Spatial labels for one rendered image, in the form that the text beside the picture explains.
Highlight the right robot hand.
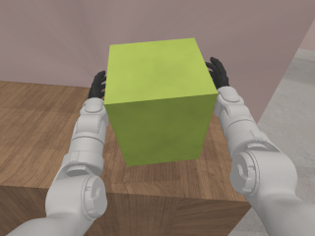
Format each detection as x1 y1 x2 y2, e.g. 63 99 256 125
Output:
205 57 229 89

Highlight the robot left upper arm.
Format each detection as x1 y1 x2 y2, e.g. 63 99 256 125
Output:
6 174 107 236

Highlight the robot right upper arm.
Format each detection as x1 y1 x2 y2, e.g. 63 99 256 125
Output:
229 149 315 236

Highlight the left robot hand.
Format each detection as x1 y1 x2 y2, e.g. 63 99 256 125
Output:
88 70 107 100

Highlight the pedestal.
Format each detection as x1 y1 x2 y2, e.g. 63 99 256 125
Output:
0 81 252 236

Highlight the left robot forearm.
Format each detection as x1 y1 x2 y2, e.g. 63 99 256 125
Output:
45 97 109 212

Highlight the carton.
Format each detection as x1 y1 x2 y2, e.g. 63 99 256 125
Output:
103 37 219 167

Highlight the right robot forearm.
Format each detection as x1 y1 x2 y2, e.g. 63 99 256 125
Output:
214 86 298 187

